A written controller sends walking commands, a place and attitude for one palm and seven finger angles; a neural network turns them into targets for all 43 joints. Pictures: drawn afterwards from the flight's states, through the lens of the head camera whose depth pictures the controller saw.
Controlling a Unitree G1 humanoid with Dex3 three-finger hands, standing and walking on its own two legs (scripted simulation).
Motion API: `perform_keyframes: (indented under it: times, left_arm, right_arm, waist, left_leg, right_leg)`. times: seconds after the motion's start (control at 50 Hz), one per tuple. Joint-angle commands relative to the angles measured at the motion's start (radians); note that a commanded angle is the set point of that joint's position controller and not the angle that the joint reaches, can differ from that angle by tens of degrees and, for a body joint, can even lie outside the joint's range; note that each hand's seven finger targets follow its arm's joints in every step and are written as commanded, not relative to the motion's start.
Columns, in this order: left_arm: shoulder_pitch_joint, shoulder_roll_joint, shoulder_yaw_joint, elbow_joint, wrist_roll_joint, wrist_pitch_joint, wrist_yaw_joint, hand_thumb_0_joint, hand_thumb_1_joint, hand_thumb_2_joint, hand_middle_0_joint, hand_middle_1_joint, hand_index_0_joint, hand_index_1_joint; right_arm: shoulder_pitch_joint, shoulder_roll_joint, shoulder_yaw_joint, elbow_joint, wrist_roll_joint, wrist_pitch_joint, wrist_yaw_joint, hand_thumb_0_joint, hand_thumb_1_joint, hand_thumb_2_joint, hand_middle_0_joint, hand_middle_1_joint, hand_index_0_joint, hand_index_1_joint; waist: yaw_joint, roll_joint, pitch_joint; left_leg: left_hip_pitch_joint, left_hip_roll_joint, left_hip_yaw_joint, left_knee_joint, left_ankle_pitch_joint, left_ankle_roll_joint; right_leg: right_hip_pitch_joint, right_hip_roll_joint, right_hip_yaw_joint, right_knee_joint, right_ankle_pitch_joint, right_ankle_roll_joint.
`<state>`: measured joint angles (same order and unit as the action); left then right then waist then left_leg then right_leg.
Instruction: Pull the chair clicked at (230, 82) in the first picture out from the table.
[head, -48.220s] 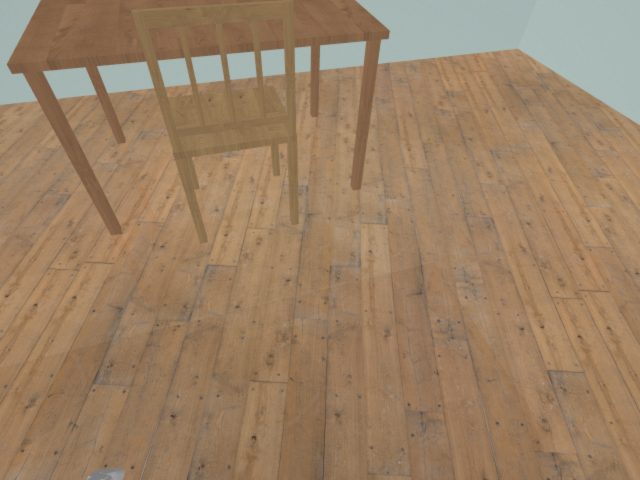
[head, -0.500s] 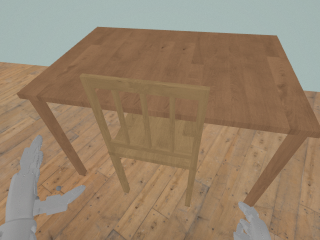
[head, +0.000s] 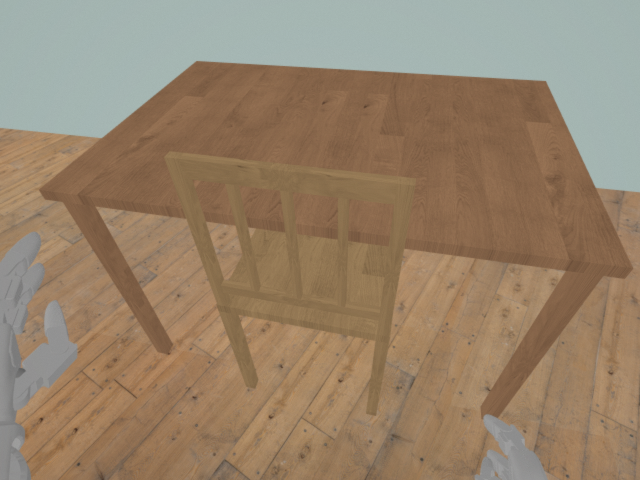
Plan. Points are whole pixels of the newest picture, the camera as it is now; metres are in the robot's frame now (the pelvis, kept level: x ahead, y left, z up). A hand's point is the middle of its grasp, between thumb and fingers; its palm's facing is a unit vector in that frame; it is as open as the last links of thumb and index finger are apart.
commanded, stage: draw the hand back to the body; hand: left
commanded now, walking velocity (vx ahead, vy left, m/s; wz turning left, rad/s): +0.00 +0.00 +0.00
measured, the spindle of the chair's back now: (292, 249) +0.55 +0.13 -0.08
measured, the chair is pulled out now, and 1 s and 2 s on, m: -0.09 -0.09 -0.09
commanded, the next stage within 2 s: step back with the hand held close in 0.14 s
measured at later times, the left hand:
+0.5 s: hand (87, 341) +0.19 +0.25 +0.16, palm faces +0.38 -0.77 -0.51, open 7.4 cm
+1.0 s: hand (55, 395) +0.14 +0.25 +0.16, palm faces +0.39 -0.76 -0.52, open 7.4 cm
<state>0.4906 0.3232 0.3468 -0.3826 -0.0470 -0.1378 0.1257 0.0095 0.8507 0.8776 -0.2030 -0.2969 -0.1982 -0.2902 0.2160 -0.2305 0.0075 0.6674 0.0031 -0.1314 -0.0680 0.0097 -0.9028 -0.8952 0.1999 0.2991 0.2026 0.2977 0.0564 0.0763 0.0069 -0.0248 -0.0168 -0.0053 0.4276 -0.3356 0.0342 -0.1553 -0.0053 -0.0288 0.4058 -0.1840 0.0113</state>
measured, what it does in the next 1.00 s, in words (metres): shifts its weight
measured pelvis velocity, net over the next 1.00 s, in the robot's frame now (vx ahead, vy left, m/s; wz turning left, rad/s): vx -0.06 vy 0.00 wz -0.02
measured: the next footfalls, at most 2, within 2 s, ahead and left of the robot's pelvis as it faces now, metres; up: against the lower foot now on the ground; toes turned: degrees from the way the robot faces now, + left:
none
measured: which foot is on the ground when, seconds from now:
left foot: down 0.00-1.00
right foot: down 0.00-1.00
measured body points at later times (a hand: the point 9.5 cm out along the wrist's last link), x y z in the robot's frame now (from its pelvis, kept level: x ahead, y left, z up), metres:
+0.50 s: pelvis -0.01 +0.00 +0.00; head -0.01 -0.04 +0.45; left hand +0.16 +0.29 +0.19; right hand +0.16 -0.25 -0.10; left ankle -0.06 +0.09 -0.74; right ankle +0.03 -0.13 -0.74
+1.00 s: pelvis -0.06 +0.00 +0.00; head -0.06 -0.03 +0.45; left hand +0.11 +0.29 +0.18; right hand +0.10 -0.26 -0.10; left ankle -0.06 +0.09 -0.74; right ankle +0.03 -0.13 -0.74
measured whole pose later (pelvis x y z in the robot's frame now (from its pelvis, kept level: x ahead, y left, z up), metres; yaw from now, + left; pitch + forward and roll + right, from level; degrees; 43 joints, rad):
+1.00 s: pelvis -0.06 +0.00 +0.00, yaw -1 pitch +0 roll +0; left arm 0.55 0.38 0.38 -0.40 -0.01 -0.21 0.14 0.01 0.88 0.90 -0.21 -0.31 -0.21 -0.30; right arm 0.20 -0.24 -0.03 0.60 0.01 0.00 -0.09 0.01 -0.90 -0.90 0.20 0.30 0.20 0.30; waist 0.00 0.06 0.01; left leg -0.22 -0.02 0.02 0.48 -0.26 0.04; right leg -0.32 -0.01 0.00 0.38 -0.06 0.01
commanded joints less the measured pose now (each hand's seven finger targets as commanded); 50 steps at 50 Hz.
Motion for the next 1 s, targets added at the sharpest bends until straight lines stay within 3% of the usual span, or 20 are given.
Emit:
perform_keyframes:
  times: [0.0,0.14,0.18,0.22,0.24,0.26,0.3,0.32,0.44,0.52,0.56,0.68,0.82,0.96,0.98]
  left_arm:
    - [-0.082,0.212,0.132,-0.240,0.002,-0.074,0.022,0.000,0.900,0.900,-0.200,-0.300,-0.200,-0.300]
    - [-0.071,0.198,0.132,-0.207,0.002,-0.081,0.021,0.000,0.900,0.900,-0.200,-0.300,-0.200,-0.300]
    - [-0.075,0.187,0.121,-0.192,0.002,-0.082,0.018,0.000,0.900,0.900,-0.200,-0.300,-0.200,-0.300]
    - [-0.070,0.188,0.122,-0.183,0.000,-0.084,0.018,0.000,0.900,0.900,-0.200,-0.300,-0.200,-0.300]
    - [-0.136,0.173,0.086,-0.219,0.004,-0.090,0.015,0.000,0.900,0.900,-0.200,-0.300,-0.200,-0.300]
    - [-0.312,0.352,0.268,-0.254,0.003,-0.147,0.029,0.000,0.900,0.900,-0.200,-0.300,-0.200,-0.300]
    - [-0.079,0.229,0.186,-0.132,0.009,-0.144,0.011,0.000,0.900,0.900,-0.200,-0.300,-0.200,-0.300]
    - [-0.044,0.198,0.151,-0.135,0.011,-0.141,0.003,0.000,0.900,0.900,-0.200,-0.300,-0.200,-0.300]
    - [0.037,0.222,0.166,-0.158,0.008,-0.134,0.004,0.000,0.900,0.900,-0.200,-0.300,-0.200,-0.300]
    - [0.063,0.255,0.196,-0.188,0.002,-0.130,0.011,0.000,0.900,0.900,-0.200,-0.300,-0.200,-0.300]
    - [0.070,0.267,0.207,-0.193,0.002,-0.124,0.014,0.000,0.900,0.900,-0.200,-0.300,-0.200,-0.300]
    - [0.058,0.248,0.182,-0.182,0.002,-0.115,0.024,0.000,0.900,0.900,-0.200,-0.300,-0.200,-0.300]
    - [0.023,0.252,0.172,-0.204,0.014,-0.120,0.036,0.000,0.900,0.900,-0.200,-0.300,-0.200,-0.300]
    - [0.013,0.273,0.202,-0.219,0.033,-0.133,0.045,0.000,0.900,0.900,-0.200,-0.300,-0.200,-0.300]
    - [0.018,0.252,0.182,-0.229,0.033,-0.134,0.044,0.000,0.900,0.900,-0.200,-0.300,-0.200,-0.300]
  right_arm:
    - [-0.140,-0.096,-0.038,-0.161,-0.003,-0.078,-0.009,0.000,-0.900,-0.900,0.200,0.300,0.200,0.300]
    - [-0.137,-0.096,-0.046,-0.150,-0.005,-0.085,-0.013,0.000,-0.900,-0.900,0.200,0.300,0.200,0.300]
    - [-0.139,-0.095,-0.045,-0.148,-0.003,-0.084,-0.013,0.000,-0.900,-0.900,0.200,0.300,0.200,0.300]
    - [-0.141,-0.096,-0.050,-0.150,-0.003,-0.082,-0.015,0.000,-0.900,-0.900,0.200,0.300,0.200,0.300]
    - [-0.141,-0.102,-0.045,-0.152,-0.005,-0.086,-0.016,0.000,-0.900,-0.900,0.200,0.300,0.200,0.300]
    - [-0.125,-0.112,-0.023,-0.202,0.013,-0.065,-0.015,0.000,-0.900,-0.900,0.200,0.300,0.200,0.300]
    - [-0.110,-0.109,-0.043,-0.167,0.000,-0.034,-0.018,0.000,-0.900,-0.900,0.200,0.300,0.200,0.300]
    - [-0.119,-0.115,-0.047,-0.176,-0.004,-0.019,-0.013,0.000,-0.900,-0.900,0.200,0.300,0.200,0.300]
    - [-0.135,-0.122,-0.067,-0.203,-0.007,0.044,-0.020,0.000,-0.900,-0.900,0.200,0.300,0.200,0.300]
    - [-0.141,-0.116,-0.074,-0.216,-0.001,0.072,-0.026,0.000,-0.900,-0.900,0.200,0.300,0.200,0.300]
    - [-0.146,-0.118,-0.075,-0.217,0.000,0.081,-0.028,0.000,-0.900,-0.900,0.200,0.300,0.200,0.300]
    - [-0.139,-0.117,-0.080,-0.214,0.003,0.091,-0.031,0.000,-0.900,-0.900,0.200,0.300,0.200,0.300]
    - [-0.129,-0.129,-0.083,-0.215,0.004,0.085,-0.029,0.000,-0.900,-0.900,0.200,0.300,0.200,0.300]
    - [-0.126,-0.140,-0.089,-0.219,0.000,0.079,-0.023,0.000,-0.900,-0.900,0.200,0.300,0.200,0.300]
    - [-0.120,-0.136,-0.085,-0.225,0.001,0.078,-0.022,0.000,-0.900,-0.900,0.200,0.300,0.200,0.300]
  waist:
    - [0.005,0.028,-0.043]
    - [0.005,-0.003,-0.024]
    - [0.002,0.013,-0.002]
    - [0.002,-0.027,-0.005]
    - [-0.007,-0.016,-0.015]
    - [-0.032,0.047,0.074]
    - [-0.032,-0.010,-0.009]
    - [-0.035,-0.006,-0.028]
    - [-0.041,-0.035,-0.134]
    - [-0.041,-0.038,-0.156]
    - [-0.041,-0.007,-0.155]
    - [-0.048,-0.044,-0.128]
    - [-0.054,-0.038,-0.083]
    - [-0.056,-0.004,-0.055]
    - [-0.057,0.003,-0.059]
  left_leg:
    - [-0.146,0.032,-0.006,-0.099,0.312,-0.027]
    - [-0.152,0.028,0.005,-0.108,0.281,-0.019]
    - [-0.156,0.028,0.005,-0.115,0.249,-0.019]
    - [-0.156,0.026,0.010,-0.113,0.226,-0.012]
    - [-0.145,0.021,0.015,-0.110,0.232,-0.008]
    - [-0.216,0.036,-0.013,-0.129,0.121,0.004]
    - [-0.181,0.036,-0.008,-0.105,0.170,0.007]
    - [-0.173,0.037,0.001,-0.101,0.212,0.004]
    - [-0.190,0.049,0.008,-0.105,0.386,-0.005]
    - [-0.222,0.049,0.007,-0.099,0.431,-0.007]
    - [-0.237,0.050,0.009,-0.100,0.429,-0.007]
    - [-0.308,0.041,0.010,-0.114,0.250,0.004]
    - [-0.421,0.043,-0.003,-0.141,0.040,0.024]
    - [-0.583,0.065,-0.028,-0.174,-0.145,0.047]
    - [-0.599,0.066,-0.030,-0.172,-0.157,0.048]
  right_leg:
    - [0.135,0.005,-0.010,-0.034,0.111,-0.041]
    - [0.137,0.010,-0.005,-0.046,0.105,-0.040]
    - [0.124,0.011,-0.003,-0.052,0.077,-0.039]
    - [0.123,0.012,-0.001,-0.059,0.064,-0.036]
    - [0.119,0.011,0.002,-0.061,0.077,-0.035]
    - [0.066,-0.017,0.104,-0.089,0.084,-0.032]
    - [0.067,-0.033,0.097,-0.092,0.143,-0.035]
    - [0.070,-0.033,0.085,-0.083,0.181,-0.032]
    - [0.131,-0.028,0.036,-0.026,0.340,-0.015]
    - [0.151,-0.026,0.026,0.001,0.393,-0.010]
    - [0.147,-0.024,0.029,0.008,0.396,-0.007]
    - [0.138,-0.020,0.034,-0.018,0.286,0.001]
    - [0.137,-0.006,0.045,-0.032,0.155,0.010]
    - [0.209,0.016,0.056,0.015,0.084,0.015]
    - [0.226,0.016,0.057,0.029,0.088,0.014]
